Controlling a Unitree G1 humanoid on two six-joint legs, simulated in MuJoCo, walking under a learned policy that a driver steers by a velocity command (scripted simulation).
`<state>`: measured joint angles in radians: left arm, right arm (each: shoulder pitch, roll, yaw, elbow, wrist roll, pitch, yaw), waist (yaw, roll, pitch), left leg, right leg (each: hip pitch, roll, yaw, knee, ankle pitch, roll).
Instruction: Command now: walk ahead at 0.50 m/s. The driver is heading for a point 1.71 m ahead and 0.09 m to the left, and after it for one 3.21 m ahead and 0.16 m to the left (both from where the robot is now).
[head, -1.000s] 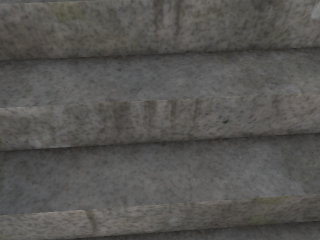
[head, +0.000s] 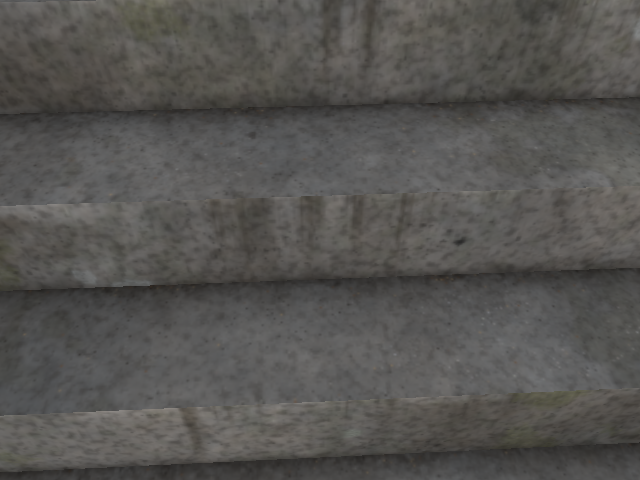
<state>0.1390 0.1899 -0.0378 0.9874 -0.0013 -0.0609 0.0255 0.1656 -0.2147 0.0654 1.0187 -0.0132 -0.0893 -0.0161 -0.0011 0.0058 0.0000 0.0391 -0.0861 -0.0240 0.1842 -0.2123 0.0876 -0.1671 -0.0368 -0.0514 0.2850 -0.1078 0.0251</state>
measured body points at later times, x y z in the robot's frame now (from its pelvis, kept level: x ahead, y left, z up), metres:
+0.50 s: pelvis +0.00 +0.00 +0.00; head +0.00 +0.00 +0.45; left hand +0.12 +0.23 -0.13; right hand +0.11 -0.23 -0.13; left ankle -0.07 +0.07 -0.75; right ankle +0.03 -0.14 -0.75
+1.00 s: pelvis +0.00 +0.01 +0.00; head +0.00 +0.01 +0.45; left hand +0.12 +0.24 -0.13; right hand +0.11 -0.23 -0.13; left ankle -0.07 +0.07 -0.75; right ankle +0.03 -0.14 -0.75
